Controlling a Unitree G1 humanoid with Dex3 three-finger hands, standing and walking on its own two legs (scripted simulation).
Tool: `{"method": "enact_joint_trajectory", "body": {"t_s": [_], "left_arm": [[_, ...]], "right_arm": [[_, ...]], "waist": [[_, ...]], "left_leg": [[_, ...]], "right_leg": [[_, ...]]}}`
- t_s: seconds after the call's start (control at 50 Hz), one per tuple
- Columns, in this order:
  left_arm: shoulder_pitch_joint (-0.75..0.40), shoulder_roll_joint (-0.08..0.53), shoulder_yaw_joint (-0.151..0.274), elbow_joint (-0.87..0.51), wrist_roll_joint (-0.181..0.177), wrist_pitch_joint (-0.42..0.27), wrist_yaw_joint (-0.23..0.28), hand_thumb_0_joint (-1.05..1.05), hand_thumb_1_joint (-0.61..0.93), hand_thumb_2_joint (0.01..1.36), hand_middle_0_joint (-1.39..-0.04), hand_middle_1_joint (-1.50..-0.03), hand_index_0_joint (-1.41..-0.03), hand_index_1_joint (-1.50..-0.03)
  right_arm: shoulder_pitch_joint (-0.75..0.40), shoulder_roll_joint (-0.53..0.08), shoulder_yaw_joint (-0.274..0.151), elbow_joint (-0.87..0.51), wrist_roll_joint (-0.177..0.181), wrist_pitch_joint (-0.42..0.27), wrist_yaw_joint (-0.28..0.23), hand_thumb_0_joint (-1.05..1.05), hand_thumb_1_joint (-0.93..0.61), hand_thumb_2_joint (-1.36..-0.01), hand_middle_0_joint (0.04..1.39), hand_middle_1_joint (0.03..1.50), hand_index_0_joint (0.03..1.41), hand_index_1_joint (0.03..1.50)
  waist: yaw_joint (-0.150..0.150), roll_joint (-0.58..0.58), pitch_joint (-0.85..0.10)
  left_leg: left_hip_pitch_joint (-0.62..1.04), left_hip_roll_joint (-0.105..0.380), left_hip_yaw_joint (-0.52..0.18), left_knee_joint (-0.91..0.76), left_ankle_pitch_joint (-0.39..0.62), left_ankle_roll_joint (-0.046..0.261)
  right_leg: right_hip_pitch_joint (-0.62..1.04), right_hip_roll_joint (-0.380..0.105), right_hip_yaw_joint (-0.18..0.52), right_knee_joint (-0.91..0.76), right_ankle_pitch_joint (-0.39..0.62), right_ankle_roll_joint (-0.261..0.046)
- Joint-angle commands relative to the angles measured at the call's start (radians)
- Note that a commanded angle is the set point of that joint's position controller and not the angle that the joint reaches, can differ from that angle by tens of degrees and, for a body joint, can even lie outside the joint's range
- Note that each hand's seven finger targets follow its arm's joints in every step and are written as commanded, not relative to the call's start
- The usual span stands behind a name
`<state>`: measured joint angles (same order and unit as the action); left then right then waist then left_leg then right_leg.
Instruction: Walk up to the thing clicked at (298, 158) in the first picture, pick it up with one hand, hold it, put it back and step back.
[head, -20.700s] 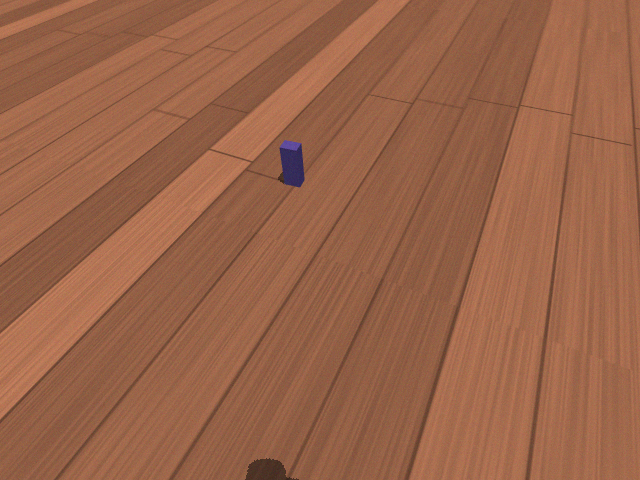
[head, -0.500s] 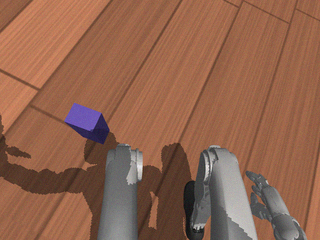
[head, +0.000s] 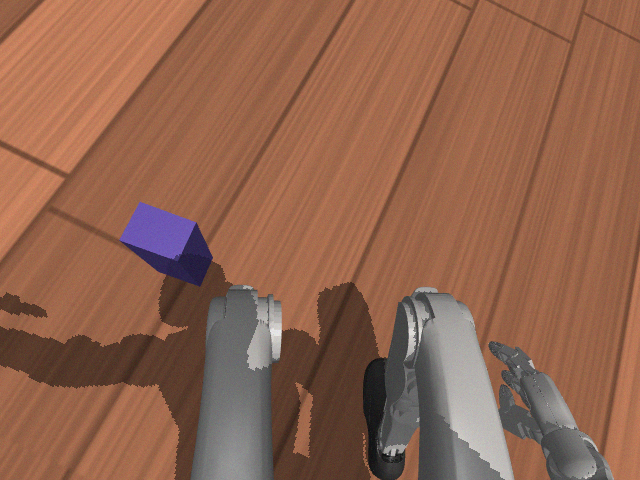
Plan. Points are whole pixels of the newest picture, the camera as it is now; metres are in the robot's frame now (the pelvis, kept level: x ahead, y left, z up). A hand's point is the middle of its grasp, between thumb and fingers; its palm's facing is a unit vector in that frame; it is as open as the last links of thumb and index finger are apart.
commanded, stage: approach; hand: left
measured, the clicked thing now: (174, 250) +0.41 +0.26 -0.26
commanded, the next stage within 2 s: close in in 0.76 s
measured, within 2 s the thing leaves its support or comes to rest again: neither
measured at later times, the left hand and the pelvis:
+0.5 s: hand out of the picture +0.31 +0.40 -0.07, palm faces +0.30 -0.95 +0.04, open 17.8 cm; pelvis +0.00 +0.00 -0.02, yaw +0 degrees
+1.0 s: hand (120, 271) +0.36 +0.33 -0.25, palm faces +0.19 -0.98 +0.10, open 17.8 cm; pelvis -0.01 +0.01 -0.09, yaw -7 degrees
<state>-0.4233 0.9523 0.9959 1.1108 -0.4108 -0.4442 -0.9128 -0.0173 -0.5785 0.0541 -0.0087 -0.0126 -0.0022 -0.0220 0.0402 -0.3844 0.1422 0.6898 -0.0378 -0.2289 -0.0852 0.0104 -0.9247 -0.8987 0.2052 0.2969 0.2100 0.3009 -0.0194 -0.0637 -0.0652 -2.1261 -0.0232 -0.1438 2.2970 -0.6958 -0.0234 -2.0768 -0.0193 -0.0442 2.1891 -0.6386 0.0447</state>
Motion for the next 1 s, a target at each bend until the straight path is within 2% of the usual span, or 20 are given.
{"method": "enact_joint_trajectory", "body": {"t_s": [0.0, 0.1, 0.16, 0.26, 0.28, 0.32, 0.4, 0.46, 0.54, 0.58, 0.62, 0.68, 0.7, 0.72, 0.76, 0.8, 0.84, 0.86, 0.9, 0.98], "left_arm": [[-0.139, 0.384, 0.031, -0.223, -0.032, -0.047, -0.041, 0.000, -0.597, 0.040, -0.023, -0.020, -0.018, -0.027], [-0.097, 0.361, -0.001, -0.460, -0.020, -0.003, -0.001, 0.000, -0.564, 0.079, 0.000, -0.040, -0.003, -0.039], [-0.056, 0.289, -0.019, -0.456, -0.024, 0.022, 0.052, 0.000, -0.535, 0.080, 0.000, -0.042, 0.000, -0.039], [0.018, 0.094, -0.070, -0.235, -0.036, -0.003, 0.115, 0.000, -0.567, 0.074, 0.000, -0.032, 0.000, -0.024], [-0.008, 0.088, -0.079, -0.208, -0.030, -0.023, 0.123, 0.000, -0.598, 0.071, 0.000, -0.037, 0.000, -0.028], [-0.045, 0.062, -0.112, -0.137, -0.011, -0.067, 0.133, 0.000, -0.611, 0.064, 0.000, -0.051, -0.001, -0.036], [-0.164, -0.006, -0.196, -0.087, 0.011, -0.177, 0.140, 0.000, -0.611, 0.019, 0.000, -0.025, -0.010, -0.004], [-0.251, 0.044, -0.207, -0.107, 0.023, -0.271, 0.140, 0.000, -0.611, 0.006, 0.000, -0.036, -0.023, -0.008], [-0.252, 0.209, -0.132, -0.079, 0.050, -0.374, 0.157, 0.000, -0.611, 0.008, 0.000, -0.048, -0.030, -0.022], [-0.190, 0.227, -0.096, -0.034, 0.049, -0.415, 0.170, 0.000, -0.611, 0.000, -0.009, -0.047, -0.037, -0.023], [-0.152, 0.204, -0.094, 0.000, 0.038, -0.446, 0.178, 0.000, -0.611, 0.009, -0.020, -0.050, -0.041, -0.032], [-0.089, 0.277, -0.050, 0.003, 0.036, -0.484, 0.186, 0.000, -0.611, 0.021, -0.025, -0.051, -0.041, -0.037], [-0.087, 0.211, -0.098, 0.052, 0.034, -0.488, 0.180, 0.000, -0.611, 0.007, -0.028, -0.049, -0.045, -0.033], [-0.101, 0.224, -0.089, 0.044, 0.032, -0.497, 0.180, 0.000, -0.611, 0.005, -0.027, -0.053, -0.048, -0.033], [-0.101, 0.208, -0.108, 0.089, 0.024, -0.512, 0.178, 0.000, -0.611, 0.014, -0.023, -0.060, -0.047, -0.038], [-0.171, 0.132, -0.183, 0.127, 0.017, -0.525, 0.178, 0.000, -0.599, 0.012, -0.014, -0.049, -0.039, -0.025], [-0.213, 0.087, -0.239, 0.150, 0.008, -0.548, 0.186, 0.000, -0.575, 0.021, -0.004, -0.050, -0.034, -0.022], [-0.239, 0.070, -0.275, 0.154, 0.011, -0.560, 0.193, 0.000, -0.596, 0.018, 0.000, -0.055, -0.040, -0.015], [-0.231, 0.111, -0.263, 0.185, 0.019, -0.581, 0.221, 0.000, -0.611, 0.017, 0.000, -0.054, -0.043, -0.012], [-0.243, 0.110, -0.268, 0.209, 0.038, -0.631, 0.314, 0.000, -0.611, 0.026, 0.000, -0.056, -0.047, -0.014]], "right_arm": [[0.088, -0.255, -0.101, -0.064, 0.006, -0.043, -0.021, 0.000, -0.918, -0.902, 0.200, 0.300, 0.200, 0.300], [0.086, -0.264, -0.126, -0.085, 0.024, -0.040, -0.025, 0.000, -0.882, -0.891, 0.199, 0.300, 0.200, 0.300], [0.081, -0.235, -0.125, -0.077, 0.034, -0.037, -0.026, 0.000, -0.892, -0.893, 0.199, 0.299, 0.200, 0.300], [0.061, -0.197, -0.121, -0.064, 0.030, -0.029, -0.012, 0.000, -0.896, -0.893, 0.199, 0.299, 0.200, 0.299], [0.062, -0.197, -0.120, -0.063, 0.023, -0.030, -0.007, 0.000, -0.905, -0.895, 0.199, 0.299, 0.200, 0.299], [0.058, -0.190, -0.113, -0.063, 0.007, -0.032, 0.002, 0.000, -0.910, -0.895, 0.199, 0.300, 0.200, 0.300], [0.052, -0.206, -0.102, -0.082, -0.026, -0.041, 0.020, 0.000, -0.924, -0.896, 0.200, 0.300, 0.200, 0.300], [0.030, -0.219, -0.085, -0.084, -0.052, -0.044, 0.032, 0.000, -0.925, -0.894, 0.200, 0.300, 0.200, 0.300], [-0.006, -0.254, -0.040, -0.071, -0.088, -0.023, 0.044, 0.000, -0.930, -0.895, 0.200, 0.300, 0.200, 0.300], [-0.036, -0.267, -0.012, -0.064, -0.105, -0.004, 0.046, 0.000, -0.929, -0.895, 0.200, 0.300, 0.200, 0.300], [-0.062, -0.278, 0.012, -0.071, -0.120, 0.016, 0.052, 0.000, -0.925, -0.896, 0.200, 0.300, 0.200, 0.300], [-0.084, -0.298, 0.040, -0.083, -0.140, 0.042, 0.058, 0.000, -0.916, -0.895, 0.200, 0.300, 0.200, 0.300], [-0.091, -0.297, 0.052, -0.080, -0.146, 0.051, 0.061, 0.000, -0.920, -0.895, 0.200, 0.300, 0.200, 0.300], [-0.094, -0.308, 0.057, -0.083, -0.155, 0.056, 0.060, 0.000, -0.917, -0.894, 0.200, 0.300, 0.200, 0.300], [-0.103, -0.316, 0.079, -0.068, -0.168, 0.067, 0.061, 0.000, -0.915, -0.893, 0.200, 0.300, 0.200, 0.300], [-0.114, -0.322, 0.097, -0.073, -0.180, 0.074, 0.064, 0.000, -0.917, -0.893, 0.200, 0.300, 0.200, 0.300], [-0.138, -0.332, 0.117, -0.082, -0.188, 0.076, 0.068, 0.000, -0.919, -0.893, 0.200, 0.300, 0.200, 0.300], [-0.157, -0.330, 0.130, -0.088, -0.191, 0.077, 0.071, 0.000, -0.913, -0.890, 0.200, 0.300, 0.200, 0.300], [-0.161, -0.345, 0.142, -0.085, -0.203, 0.086, 0.073, 0.000, -0.916, -0.891, 0.200, 0.300, 0.200, 0.301], [-0.191, -0.360, 0.169, -0.098, -0.223, 0.112, 0.088, 0.000, -0.923, -0.894, 0.200, 0.301, 0.200, 0.301]], "waist": [[0.035, 0.307, -0.639], [0.081, 0.412, -0.764], [0.068, 0.352, -0.676], [0.013, 0.189, -0.442], [0.003, 0.154, -0.416], [-0.013, 0.106, -0.393], [-0.070, 0.093, -0.447], [-0.070, 0.132, -0.515], [-0.026, 0.245, -0.575], [-0.007, 0.285, -0.563], [-0.007, 0.308, -0.527], [-0.002, 0.351, -0.552], [-0.028, 0.338, -0.525], [-0.050, 0.351, -0.531], [-0.084, 0.368, -0.484], [-0.147, 0.333, -0.443], [-0.189, 0.300, -0.404], [-0.196, 0.290, -0.376], [-0.200, 0.289, -0.375], [-0.191, 0.312, -0.317]], "left_leg": [[0.485, 0.021, 0.068, -0.357, 0.067, 0.037], [0.638, 0.022, 0.041, -0.429, 0.113, 0.016], [0.542, 0.011, 0.051, -0.425, 0.098, 0.026], [0.323, 0.007, 0.065, -0.347, 0.044, 0.048], [0.286, 0.007, 0.074, -0.321, 0.045, 0.052], [0.239, 0.009, 0.087, -0.281, 0.054, 0.058], [0.263, 0.020, 0.080, -0.234, 0.020, 0.052], [0.292, 0.025, 0.082, -0.187, 0.010, 0.046], [0.366, 0.032, 0.067, -0.154, 0.093, 0.021], [0.391, 0.031, 0.059, -0.140, 0.143, 0.008], [0.380, 0.032, 0.055, -0.120, 0.165, 0.003], [0.383, 0.037, 0.050, -0.086, 0.229, -0.001], [0.387, 0.041, 0.039, -0.077, 0.228, -0.004], [0.392, 0.044, 0.033, -0.061, 0.253, -0.006], [0.397, 0.049, 0.011, -0.054, 0.257, -0.011], [0.367, 0.055, -0.007, -0.023, 0.230, -0.006], [0.335, 0.056, -0.024, -0.005, 0.179, 0.000], [0.318, 0.057, -0.031, 0.001, 0.142, 0.004], [0.321, 0.056, -0.035, 0.011, 0.133, 0.002], [0.319, 0.058, -0.057, -0.002, 0.112, -0.011]], "right_leg": [[0.279, 0.036, -0.067, -0.184, 0.031, -0.077], [0.255, 0.035, -0.074, -0.166, 0.066, -0.087], [0.264, 0.034, -0.068, -0.186, 0.061, -0.085], [0.180, 0.035, -0.070, -0.182, 0.026, -0.079], [0.183, 0.035, -0.066, -0.184, 0.025, -0.079], [0.208, 0.037, -0.061, -0.184, 0.029, -0.077], [0.212, 0.042, -0.072, -0.171, 0.007, -0.071], [0.213, 0.050, -0.080, -0.133, -0.003, -0.069], [0.229, 0.053, -0.099, -0.043, 0.047, -0.077], [0.231, 0.053, -0.112, -0.010, 0.082, -0.081], [0.230, 0.056, -0.123, 0.013, 0.101, -0.082], [0.279, 0.061, -0.140, 0.041, 0.163, -0.079], [0.256, 0.064, -0.148, 0.047, 0.160, -0.079], [0.270, 0.064, -0.156, 0.057, 0.193, -0.078], [0.242, 0.068, -0.175, 0.071, 0.198, -0.079], [0.228, 0.072, -0.190, 0.071, 0.197, -0.073], [0.216, 0.077, -0.208, 0.068, 0.171, -0.066], [0.204, 0.079, -0.215, 0.065, 0.144, -0.063], [0.213, 0.082, -0.225, 0.067, 0.142, -0.061], [0.192, 0.085, -0.252, 0.090, 0.122, -0.062]]}}
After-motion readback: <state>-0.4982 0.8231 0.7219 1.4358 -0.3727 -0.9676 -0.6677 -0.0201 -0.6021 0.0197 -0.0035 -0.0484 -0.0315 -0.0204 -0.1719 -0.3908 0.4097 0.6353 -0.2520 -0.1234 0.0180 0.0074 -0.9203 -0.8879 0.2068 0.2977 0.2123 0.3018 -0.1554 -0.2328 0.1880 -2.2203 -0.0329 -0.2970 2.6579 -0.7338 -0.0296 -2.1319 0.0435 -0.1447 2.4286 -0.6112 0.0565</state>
